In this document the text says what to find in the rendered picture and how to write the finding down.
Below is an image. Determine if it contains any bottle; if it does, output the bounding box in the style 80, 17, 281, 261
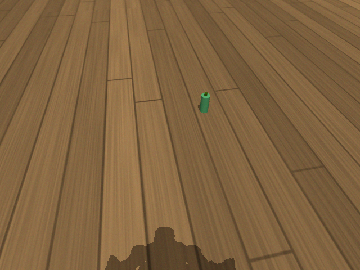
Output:
200, 92, 210, 113

